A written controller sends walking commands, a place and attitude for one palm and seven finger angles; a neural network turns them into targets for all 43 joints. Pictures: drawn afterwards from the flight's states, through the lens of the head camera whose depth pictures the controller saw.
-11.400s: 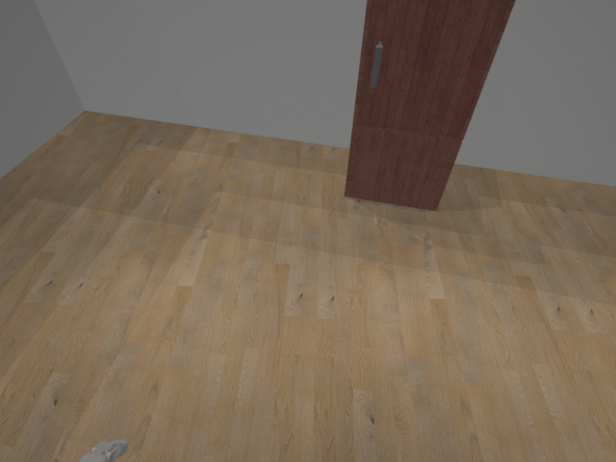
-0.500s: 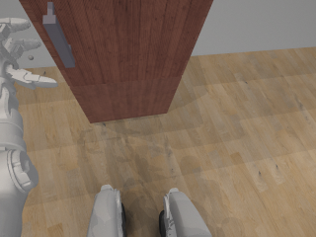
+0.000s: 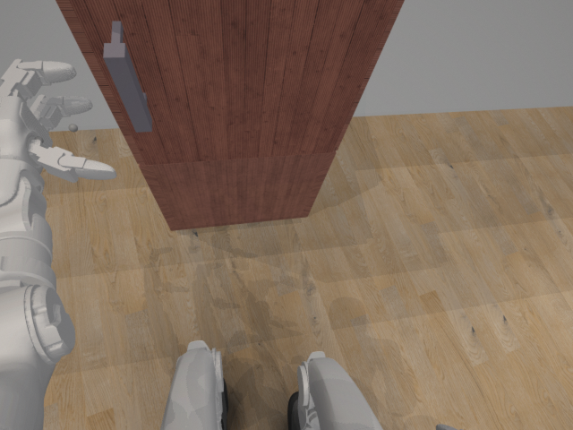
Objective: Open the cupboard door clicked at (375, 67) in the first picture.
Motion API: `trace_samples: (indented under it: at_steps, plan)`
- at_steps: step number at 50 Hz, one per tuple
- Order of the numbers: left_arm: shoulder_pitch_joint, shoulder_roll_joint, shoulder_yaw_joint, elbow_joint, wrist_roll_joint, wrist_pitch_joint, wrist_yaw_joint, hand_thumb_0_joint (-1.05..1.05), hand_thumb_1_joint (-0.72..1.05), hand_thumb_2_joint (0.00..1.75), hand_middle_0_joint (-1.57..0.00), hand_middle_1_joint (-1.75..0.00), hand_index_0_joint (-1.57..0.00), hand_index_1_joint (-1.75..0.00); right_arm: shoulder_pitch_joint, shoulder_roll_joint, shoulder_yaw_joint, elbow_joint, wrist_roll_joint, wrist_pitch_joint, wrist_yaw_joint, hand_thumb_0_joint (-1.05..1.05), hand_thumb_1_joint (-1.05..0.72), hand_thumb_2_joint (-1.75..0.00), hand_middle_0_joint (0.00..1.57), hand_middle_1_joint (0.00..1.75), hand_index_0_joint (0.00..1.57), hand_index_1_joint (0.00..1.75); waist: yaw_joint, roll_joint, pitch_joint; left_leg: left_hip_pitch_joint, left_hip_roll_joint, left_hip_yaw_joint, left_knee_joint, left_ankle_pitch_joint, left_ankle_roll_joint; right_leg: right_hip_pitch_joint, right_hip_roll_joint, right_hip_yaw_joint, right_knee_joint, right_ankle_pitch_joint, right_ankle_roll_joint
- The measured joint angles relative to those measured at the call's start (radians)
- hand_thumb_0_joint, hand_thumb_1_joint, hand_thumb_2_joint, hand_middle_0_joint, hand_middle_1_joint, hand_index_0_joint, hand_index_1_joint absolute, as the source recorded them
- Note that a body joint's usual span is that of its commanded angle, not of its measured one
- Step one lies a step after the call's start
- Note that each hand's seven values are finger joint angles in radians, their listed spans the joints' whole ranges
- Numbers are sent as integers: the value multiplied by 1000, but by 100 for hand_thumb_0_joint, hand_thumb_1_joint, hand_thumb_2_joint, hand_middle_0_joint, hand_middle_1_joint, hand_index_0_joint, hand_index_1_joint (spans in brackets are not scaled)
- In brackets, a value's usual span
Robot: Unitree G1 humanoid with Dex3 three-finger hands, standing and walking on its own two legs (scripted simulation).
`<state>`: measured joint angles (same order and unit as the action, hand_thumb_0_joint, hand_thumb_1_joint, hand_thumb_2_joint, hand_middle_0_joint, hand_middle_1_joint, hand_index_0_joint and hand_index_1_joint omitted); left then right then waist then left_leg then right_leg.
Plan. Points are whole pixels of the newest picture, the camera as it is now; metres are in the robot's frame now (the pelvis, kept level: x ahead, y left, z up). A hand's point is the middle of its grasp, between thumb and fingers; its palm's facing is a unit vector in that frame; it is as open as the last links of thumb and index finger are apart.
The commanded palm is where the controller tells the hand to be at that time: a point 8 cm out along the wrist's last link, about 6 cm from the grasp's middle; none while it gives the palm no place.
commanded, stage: move the hooked fingers beside the handle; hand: left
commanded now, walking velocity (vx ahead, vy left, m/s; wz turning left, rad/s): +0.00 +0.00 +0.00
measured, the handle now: (131, 80) +0.58 +0.20 +0.05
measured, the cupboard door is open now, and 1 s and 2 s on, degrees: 0 0 0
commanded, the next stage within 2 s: slide the fingers in behind the handle in 0.24 s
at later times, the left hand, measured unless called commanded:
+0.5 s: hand (79, 119) +0.51 +0.26 +0.05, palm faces +0.11 -0.99 -0.02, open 14.0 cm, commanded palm +0.49 +0.28 +0.04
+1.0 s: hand (110, 117) +0.51 +0.22 +0.05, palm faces +0.12 -0.99 -0.02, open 14.0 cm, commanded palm +0.49 +0.24 +0.04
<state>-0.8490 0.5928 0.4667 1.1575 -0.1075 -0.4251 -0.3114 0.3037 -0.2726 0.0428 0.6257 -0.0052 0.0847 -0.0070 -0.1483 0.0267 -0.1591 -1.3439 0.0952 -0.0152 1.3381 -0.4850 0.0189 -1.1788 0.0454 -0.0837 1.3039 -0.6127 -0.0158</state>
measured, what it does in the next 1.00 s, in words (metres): stands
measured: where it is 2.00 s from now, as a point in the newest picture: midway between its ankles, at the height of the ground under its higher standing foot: outside the picture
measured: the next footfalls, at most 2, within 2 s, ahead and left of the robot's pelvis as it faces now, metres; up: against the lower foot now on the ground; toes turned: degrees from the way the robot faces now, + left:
none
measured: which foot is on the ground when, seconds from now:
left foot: down 0.00-1.00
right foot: down 0.00-1.00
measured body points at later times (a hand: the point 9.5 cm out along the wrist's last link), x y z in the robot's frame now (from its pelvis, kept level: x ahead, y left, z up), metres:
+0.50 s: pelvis +0.00 +0.01 -0.01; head +0.17 +0.04 +0.41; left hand +0.50 +0.31 +0.05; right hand +0.01 -0.26 -0.12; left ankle +0.06 +0.11 -0.60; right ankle +0.00 -0.12 -0.60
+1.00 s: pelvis +0.00 +0.00 +0.00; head +0.16 +0.03 +0.41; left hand +0.50 +0.27 +0.05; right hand +0.03 -0.26 -0.12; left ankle +0.06 +0.11 -0.60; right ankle +0.00 -0.12 -0.60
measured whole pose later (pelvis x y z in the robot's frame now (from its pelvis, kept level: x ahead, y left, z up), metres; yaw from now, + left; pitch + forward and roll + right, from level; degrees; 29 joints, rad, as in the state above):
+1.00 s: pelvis +0.00 +0.00 +0.00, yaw +0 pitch +29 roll -5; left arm -0.88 0.52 0.43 1.13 -0.07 -0.47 -0.18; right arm 0.32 -0.25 0.04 0.63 -0.03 0.09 0.02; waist -0.17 0.04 -0.16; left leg -1.37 0.10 -0.01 1.36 -0.49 0.02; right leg -1.21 0.05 -0.07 1.32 -0.62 -0.01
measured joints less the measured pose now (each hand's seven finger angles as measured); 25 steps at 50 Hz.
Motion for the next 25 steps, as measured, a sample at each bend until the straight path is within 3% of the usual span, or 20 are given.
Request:
trace_samples:
  at_steps: [8, 16, 25]
  plan:
    - [-17, -6, 14, -26, 16, -46, 28, -1, -51, 30, -30, -120, -30, -120, -17, -5, -4, 1, -11, -7, 2, 0, -91, -90, 20, 30, 20, 30, -8, -2, 8, -37, 1, -4, 30, -5, 1, -35, 1, -2, 30, -6, 1]
    - [-48, 29, 27, -9, 26, -1, 23, -1, -50, 30, -30, -120, -30, -120, 1, 4, 9, 0, -10, 3, 1, 1, -91, -90, 20, 30, 20, 30, -19, 8, 15, -58, 4, -1, 41, -7, 5, -57, 3, 1, 38, -5, 4]
    - [-23, 5, 14, -33, 4, 4, 19, -1, -50, 30, -30, -120, -30, -120, 33, 14, 6, 18, -6, 10, 7, 1, -91, -90, 20, 30, 20, 30, -9, 13, 11, -36, 3, 7, 21, -7, 8, -38, 3, 9, 18, -2, 8]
